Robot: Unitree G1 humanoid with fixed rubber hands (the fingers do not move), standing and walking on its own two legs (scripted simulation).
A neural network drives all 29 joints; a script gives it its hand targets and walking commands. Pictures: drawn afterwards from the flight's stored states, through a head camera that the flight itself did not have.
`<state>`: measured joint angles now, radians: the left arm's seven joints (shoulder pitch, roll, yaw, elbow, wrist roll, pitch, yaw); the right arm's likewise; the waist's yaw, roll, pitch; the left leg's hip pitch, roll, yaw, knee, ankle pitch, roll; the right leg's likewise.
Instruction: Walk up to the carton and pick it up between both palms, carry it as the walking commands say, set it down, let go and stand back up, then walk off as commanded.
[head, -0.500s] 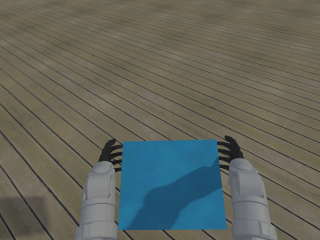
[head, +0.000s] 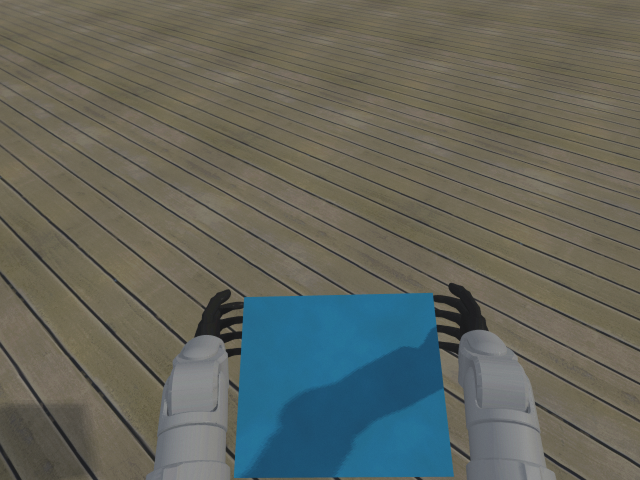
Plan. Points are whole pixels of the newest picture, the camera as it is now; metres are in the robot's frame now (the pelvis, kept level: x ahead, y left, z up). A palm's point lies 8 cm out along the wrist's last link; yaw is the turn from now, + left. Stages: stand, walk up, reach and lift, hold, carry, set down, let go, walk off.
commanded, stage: hold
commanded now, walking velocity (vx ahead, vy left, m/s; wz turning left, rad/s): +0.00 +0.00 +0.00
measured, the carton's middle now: (339, 379) +0.28 +0.00 -0.06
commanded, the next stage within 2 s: carry in 0.90 s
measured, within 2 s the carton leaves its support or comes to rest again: neither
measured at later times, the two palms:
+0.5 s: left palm (210, 350) +0.27 +0.17 +0.04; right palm (473, 343) +0.27 -0.17 +0.04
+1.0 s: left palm (210, 348) +0.27 +0.17 +0.04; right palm (467, 342) +0.28 -0.16 +0.04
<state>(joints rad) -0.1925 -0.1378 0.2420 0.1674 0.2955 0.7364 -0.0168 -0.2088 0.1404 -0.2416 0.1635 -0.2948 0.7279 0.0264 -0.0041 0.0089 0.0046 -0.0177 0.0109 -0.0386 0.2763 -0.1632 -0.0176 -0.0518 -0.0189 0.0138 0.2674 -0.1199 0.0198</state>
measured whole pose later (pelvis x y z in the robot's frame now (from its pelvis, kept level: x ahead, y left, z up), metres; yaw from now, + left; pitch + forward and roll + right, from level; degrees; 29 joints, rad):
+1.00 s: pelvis -0.01 +0.00 -0.01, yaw +1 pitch -1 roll +0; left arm -0.21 -0.14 0.22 0.14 0.26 0.77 0.02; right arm -0.21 0.14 -0.22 0.11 -0.26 0.76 -0.05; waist -0.01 0.02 -0.08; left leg -0.25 0.00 -0.05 0.52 -0.26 -0.02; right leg -0.26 -0.02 0.00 0.48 -0.22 0.03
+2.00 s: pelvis -0.09 +0.16 -0.02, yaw +4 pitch +4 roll +2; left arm -0.24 -0.15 0.18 -0.24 0.15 1.18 0.14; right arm -0.26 0.14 -0.18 -0.25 -0.11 1.18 -0.22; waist -0.03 -0.01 -0.08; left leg -0.44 0.06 0.07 0.61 -0.25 -0.05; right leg -0.36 -0.17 -0.10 0.60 -0.30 0.06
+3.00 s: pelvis -0.18 +0.18 -0.04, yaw +3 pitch +1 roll +0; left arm -0.27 -0.15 0.19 -0.23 0.14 1.19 0.17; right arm -0.27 0.16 -0.21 -0.23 -0.13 1.17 -0.20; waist -0.01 0.00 0.00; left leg -0.51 0.08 0.10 0.61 -0.12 0.00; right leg -0.47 -0.08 -0.09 0.70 -0.23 0.01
